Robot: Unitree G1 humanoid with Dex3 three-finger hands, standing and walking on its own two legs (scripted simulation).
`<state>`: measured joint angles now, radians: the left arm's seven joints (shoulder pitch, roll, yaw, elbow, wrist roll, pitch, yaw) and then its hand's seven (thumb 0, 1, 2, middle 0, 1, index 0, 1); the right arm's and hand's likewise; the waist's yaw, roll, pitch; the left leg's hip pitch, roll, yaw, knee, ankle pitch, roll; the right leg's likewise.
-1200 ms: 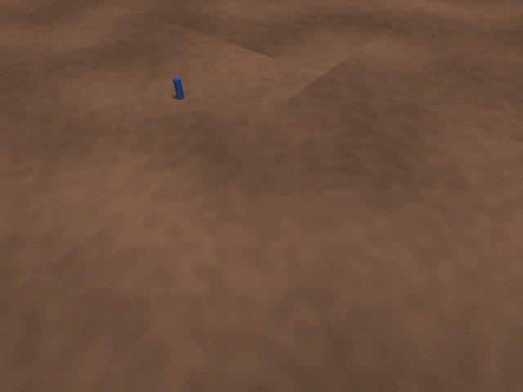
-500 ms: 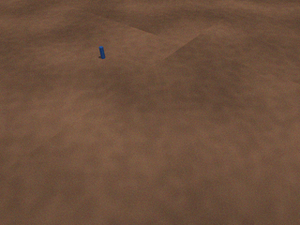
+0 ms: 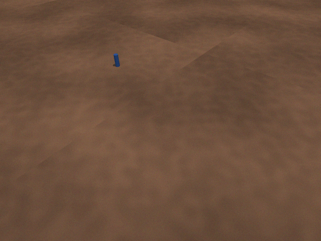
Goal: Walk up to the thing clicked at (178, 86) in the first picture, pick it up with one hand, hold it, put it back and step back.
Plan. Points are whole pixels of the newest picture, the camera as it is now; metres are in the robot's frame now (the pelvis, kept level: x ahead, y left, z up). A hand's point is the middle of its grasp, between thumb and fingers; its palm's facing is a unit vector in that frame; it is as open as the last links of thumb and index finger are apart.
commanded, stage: walk up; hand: left
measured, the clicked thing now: (116, 60) +2.25 +0.59 -0.70
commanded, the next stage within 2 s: none
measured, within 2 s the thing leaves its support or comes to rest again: neither
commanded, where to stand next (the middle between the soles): +1.93 +0.33 m, yaw +10 degrees
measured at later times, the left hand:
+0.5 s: hand (34, 212) +0.27 +0.42 -0.15, palm faces +0.02 -0.96 -0.29, open 7.4 cm
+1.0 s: hand (66, 134) +0.58 +0.42 -0.14, palm faces +0.18 -0.94 -0.30, open 7.3 cm
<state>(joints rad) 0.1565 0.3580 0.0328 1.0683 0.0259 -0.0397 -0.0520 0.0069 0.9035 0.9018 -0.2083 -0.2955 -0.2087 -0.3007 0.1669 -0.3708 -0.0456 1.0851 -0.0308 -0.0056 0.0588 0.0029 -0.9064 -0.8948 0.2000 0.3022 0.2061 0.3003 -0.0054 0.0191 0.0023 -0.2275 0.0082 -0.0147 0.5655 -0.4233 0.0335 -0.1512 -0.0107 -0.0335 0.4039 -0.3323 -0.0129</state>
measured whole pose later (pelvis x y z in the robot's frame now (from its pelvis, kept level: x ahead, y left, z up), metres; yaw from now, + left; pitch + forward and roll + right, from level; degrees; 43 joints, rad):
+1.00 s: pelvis +0.52 +0.16 -0.01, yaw +10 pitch -2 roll -1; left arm 0.17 0.35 0.05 0.91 0.00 -0.09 -0.07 0.00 0.90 0.90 -0.21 -0.30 -0.21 -0.30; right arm 0.24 -0.43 -0.06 0.91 0.00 -0.09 0.05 0.01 -0.91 -0.89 0.20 0.30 0.21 0.30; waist 0.02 0.03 0.07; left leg -0.49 0.07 -0.03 1.12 -0.31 0.04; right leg -0.20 -0.03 -0.16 0.48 -0.24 -0.03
